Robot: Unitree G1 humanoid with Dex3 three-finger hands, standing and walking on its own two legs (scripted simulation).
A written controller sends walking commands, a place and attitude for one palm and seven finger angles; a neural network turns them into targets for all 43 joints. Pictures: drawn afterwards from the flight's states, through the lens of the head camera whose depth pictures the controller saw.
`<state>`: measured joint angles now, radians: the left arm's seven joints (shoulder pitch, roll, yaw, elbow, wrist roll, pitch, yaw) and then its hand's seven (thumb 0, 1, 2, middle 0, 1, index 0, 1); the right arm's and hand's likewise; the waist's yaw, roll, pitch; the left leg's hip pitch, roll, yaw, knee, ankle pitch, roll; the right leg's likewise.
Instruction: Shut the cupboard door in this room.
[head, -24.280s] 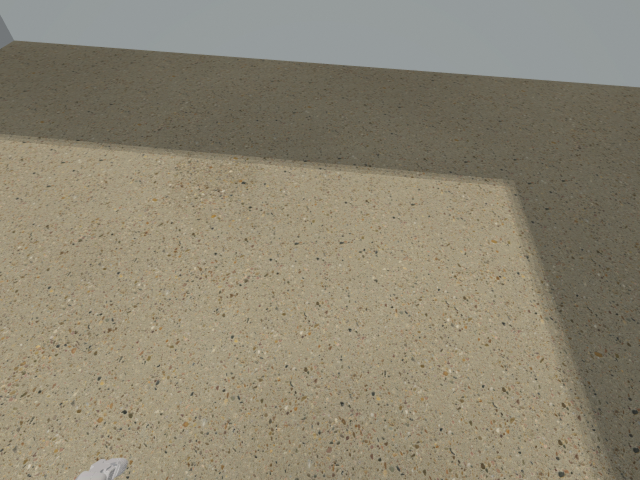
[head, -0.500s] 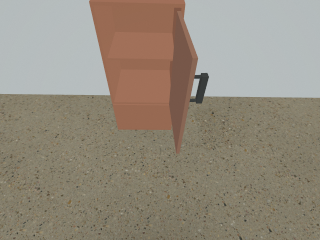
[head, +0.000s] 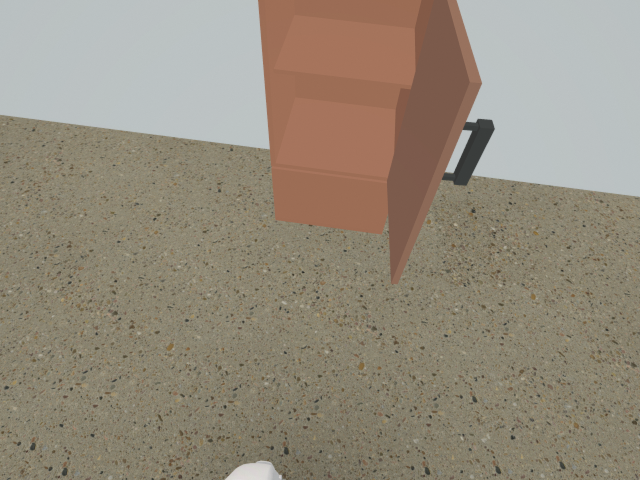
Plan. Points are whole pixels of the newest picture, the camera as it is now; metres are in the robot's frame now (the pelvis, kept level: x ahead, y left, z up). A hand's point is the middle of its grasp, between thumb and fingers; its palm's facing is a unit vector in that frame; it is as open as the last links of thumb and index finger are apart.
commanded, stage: turn or walk to find it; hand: left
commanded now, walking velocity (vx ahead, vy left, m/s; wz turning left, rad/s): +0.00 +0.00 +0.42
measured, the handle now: (460, 153) +0.66 -0.23 -0.01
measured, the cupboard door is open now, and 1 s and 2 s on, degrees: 94 94 94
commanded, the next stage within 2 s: stand and wait in 0.74 s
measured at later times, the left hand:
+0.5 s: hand out of the picture +0.00 +0.14 -0.13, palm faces +0.22 -0.93 -0.30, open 7.4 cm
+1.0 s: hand out of the picture -0.08 +0.18 -0.16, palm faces +0.44 -0.86 -0.25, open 7.4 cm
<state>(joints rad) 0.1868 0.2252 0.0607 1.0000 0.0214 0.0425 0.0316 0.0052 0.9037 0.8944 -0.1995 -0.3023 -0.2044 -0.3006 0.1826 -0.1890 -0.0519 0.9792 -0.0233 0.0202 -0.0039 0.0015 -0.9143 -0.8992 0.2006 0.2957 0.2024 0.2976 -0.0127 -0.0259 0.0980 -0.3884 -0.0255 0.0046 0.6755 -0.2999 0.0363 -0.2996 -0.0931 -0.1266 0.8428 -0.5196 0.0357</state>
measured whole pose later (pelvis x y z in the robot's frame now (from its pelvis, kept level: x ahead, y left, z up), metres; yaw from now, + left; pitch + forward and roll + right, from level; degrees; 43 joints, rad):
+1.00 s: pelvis -0.02 -0.02 +0.02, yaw +24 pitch +0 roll +0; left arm 0.22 0.26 0.04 1.02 0.02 0.04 0.02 0.01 0.91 0.89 -0.20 -0.30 -0.20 -0.30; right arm 0.10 -0.17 -0.02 0.98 -0.01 0.01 -0.01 0.00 -0.91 -0.90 0.20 0.30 0.21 0.30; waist 0.04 -0.05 0.08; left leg -0.15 -0.01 0.03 0.44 -0.28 0.03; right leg -0.43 -0.09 -0.02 1.00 -0.41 0.08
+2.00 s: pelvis -0.01 -0.04 +0.01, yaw +32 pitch +0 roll -1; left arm 0.25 0.17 0.04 1.05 0.02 0.02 0.03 0.00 0.90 0.89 -0.20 -0.30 -0.20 -0.30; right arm 0.24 -0.17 -0.04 1.06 -0.01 0.03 -0.01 0.01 -0.92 -0.90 0.20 0.30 0.20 0.30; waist 0.00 0.01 0.07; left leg -0.30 0.01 0.00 0.62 -0.33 -0.01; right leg -0.26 -0.09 -0.20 0.57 -0.31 0.00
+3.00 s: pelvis +0.01 -0.07 +0.02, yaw +52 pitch +0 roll +0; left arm 0.28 0.21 0.03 1.10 0.01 0.04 0.03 0.01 0.90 0.89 -0.20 -0.30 -0.21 -0.30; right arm 0.12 -0.16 -0.02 1.05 -0.01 0.02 -0.02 0.00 -0.91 -0.90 0.20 0.30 0.20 0.30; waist 0.04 -0.05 0.08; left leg -0.17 0.00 0.01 0.48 -0.30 0.01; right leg -0.28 -0.06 -0.10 0.77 -0.50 0.04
